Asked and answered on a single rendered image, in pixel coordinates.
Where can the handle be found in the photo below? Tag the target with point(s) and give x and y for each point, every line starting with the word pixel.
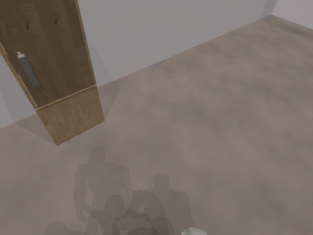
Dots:
pixel 28 69

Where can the cupboard door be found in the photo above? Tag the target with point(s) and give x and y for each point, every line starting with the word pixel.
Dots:
pixel 49 34

